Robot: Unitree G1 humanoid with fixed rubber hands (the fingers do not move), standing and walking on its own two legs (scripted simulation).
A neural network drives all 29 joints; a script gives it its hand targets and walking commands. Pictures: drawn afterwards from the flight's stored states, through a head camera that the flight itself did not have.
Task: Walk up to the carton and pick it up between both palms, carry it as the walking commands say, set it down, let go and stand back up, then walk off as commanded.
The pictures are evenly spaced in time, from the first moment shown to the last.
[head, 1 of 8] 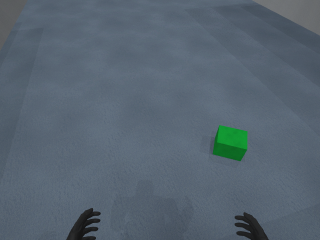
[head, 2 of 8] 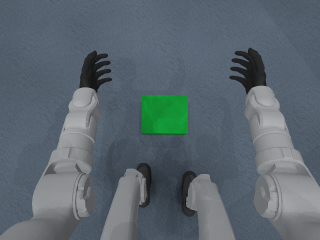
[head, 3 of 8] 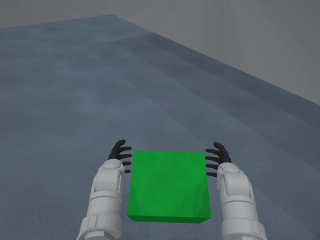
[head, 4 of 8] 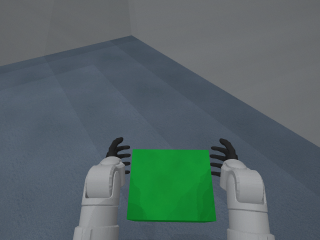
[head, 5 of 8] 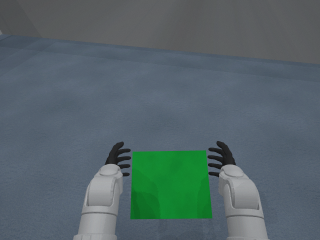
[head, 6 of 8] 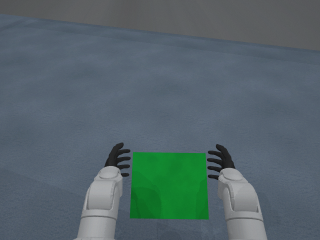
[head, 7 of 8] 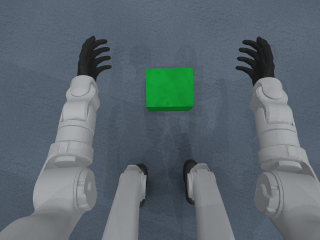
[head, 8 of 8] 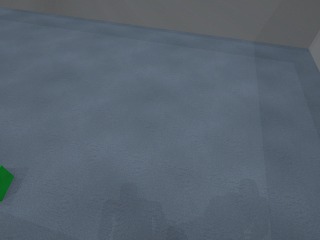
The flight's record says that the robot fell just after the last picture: no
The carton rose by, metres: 0.69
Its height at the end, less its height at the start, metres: +0.00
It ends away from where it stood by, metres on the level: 3.09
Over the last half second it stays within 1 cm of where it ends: yes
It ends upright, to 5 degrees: yes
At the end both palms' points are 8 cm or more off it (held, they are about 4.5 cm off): yes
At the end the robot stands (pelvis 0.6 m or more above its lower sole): yes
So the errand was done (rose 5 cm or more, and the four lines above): yes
